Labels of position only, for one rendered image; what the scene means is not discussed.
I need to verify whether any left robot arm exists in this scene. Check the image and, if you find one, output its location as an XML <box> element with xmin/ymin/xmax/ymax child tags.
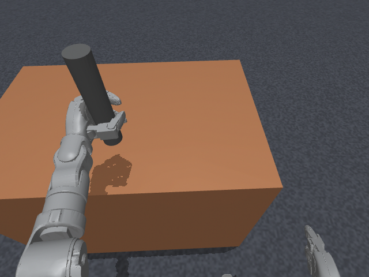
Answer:
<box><xmin>15</xmin><ymin>134</ymin><xmax>93</xmax><ymax>277</ymax></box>

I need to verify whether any left robot hand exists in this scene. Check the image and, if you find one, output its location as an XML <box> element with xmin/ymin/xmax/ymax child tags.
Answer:
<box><xmin>65</xmin><ymin>90</ymin><xmax>127</xmax><ymax>143</ymax></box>

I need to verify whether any can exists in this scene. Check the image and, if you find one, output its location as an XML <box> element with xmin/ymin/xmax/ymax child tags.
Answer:
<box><xmin>61</xmin><ymin>44</ymin><xmax>122</xmax><ymax>146</ymax></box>

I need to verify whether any right robot hand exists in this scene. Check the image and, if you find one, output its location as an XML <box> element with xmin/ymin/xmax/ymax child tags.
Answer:
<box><xmin>304</xmin><ymin>225</ymin><xmax>340</xmax><ymax>277</ymax></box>

